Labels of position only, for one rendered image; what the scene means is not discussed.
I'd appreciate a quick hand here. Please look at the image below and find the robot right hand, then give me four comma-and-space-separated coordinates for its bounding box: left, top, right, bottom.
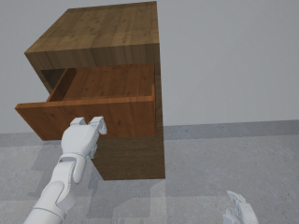
222, 190, 259, 224

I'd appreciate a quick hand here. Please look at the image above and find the left robot forearm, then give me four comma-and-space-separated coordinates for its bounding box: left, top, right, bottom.
23, 152, 87, 224

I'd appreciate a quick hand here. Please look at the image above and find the drawer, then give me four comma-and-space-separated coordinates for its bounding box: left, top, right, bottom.
15, 63, 157, 141

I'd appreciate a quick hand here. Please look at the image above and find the cabinet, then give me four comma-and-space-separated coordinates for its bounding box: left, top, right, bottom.
24, 1, 165, 181

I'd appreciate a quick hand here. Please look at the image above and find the robot left hand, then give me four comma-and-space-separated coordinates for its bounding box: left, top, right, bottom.
61, 116, 107, 160

